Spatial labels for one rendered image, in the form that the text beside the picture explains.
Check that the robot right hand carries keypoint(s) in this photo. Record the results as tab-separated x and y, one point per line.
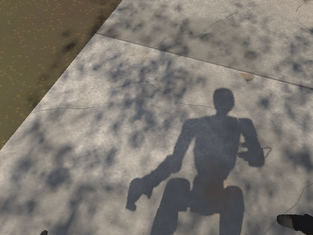
297	222

